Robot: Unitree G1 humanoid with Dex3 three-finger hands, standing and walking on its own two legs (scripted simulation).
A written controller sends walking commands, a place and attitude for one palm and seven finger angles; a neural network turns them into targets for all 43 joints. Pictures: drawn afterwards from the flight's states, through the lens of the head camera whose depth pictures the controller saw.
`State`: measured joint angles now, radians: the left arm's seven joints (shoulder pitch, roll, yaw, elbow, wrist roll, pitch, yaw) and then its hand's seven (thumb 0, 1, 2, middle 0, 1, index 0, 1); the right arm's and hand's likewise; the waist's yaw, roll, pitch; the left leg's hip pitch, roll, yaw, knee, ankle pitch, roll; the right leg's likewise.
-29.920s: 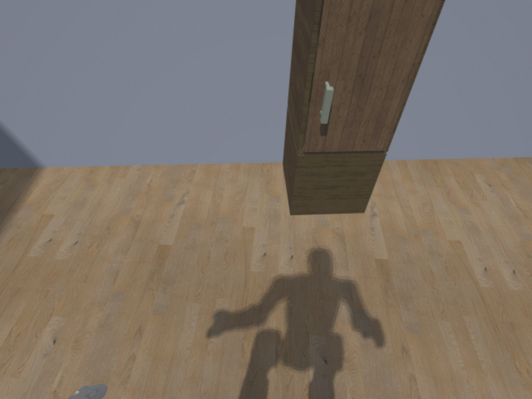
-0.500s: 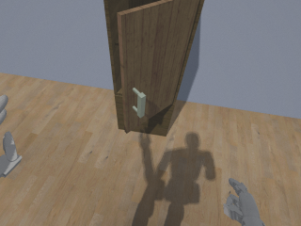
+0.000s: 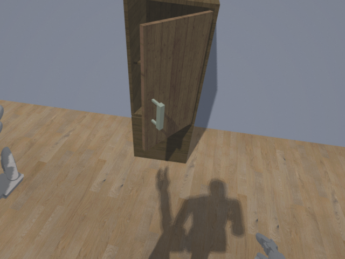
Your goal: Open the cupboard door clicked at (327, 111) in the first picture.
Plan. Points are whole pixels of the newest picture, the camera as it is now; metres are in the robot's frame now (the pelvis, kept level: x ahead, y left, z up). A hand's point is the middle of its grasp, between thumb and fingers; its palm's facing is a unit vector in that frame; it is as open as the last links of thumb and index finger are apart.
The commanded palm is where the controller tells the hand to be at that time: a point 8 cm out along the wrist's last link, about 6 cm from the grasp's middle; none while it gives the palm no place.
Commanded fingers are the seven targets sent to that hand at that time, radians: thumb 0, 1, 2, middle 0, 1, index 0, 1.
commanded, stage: stop stepping back and stand still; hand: left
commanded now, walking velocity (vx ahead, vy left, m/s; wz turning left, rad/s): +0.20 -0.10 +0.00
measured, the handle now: (156, 114) +0.70 +0.06 -0.10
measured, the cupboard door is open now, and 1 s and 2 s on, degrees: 49 49 49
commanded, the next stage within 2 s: let the arm hang, fingers relaxed in 0.82 s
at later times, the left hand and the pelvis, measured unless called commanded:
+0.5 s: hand (34, 178) +0.20 +0.24 +0.17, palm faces +0.44 -0.79 -0.43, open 7.4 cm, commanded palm +0.15 +0.28 +0.19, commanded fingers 0.00 0.90 0.90 -0.20 -0.30 -0.20 -0.30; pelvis +0.01 -0.02 +0.00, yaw +0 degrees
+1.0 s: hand (43, 191) +0.23 +0.27 +0.08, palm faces +0.25 -0.82 -0.51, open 7.4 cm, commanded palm none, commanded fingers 0.00 0.90 0.90 -0.20 -0.30 -0.20 -0.30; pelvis +0.02 +0.00 +0.01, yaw +0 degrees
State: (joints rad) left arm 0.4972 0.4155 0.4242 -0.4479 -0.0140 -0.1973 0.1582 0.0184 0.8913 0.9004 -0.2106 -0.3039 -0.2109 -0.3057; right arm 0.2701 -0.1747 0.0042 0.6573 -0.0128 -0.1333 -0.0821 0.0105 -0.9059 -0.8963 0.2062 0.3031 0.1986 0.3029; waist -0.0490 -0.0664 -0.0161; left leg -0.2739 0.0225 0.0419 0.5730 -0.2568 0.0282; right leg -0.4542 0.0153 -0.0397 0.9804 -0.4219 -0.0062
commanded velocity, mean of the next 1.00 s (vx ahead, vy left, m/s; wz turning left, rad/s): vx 0.02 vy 0.03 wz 0.00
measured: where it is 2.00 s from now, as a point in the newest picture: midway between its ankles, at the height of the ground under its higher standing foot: outside the picture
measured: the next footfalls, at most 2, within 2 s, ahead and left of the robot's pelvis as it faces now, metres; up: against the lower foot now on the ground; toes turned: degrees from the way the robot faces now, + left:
right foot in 0.18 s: +0.04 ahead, -0.12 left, +0.00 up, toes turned -6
left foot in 0.46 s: +0.09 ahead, +0.10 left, +0.00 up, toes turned +3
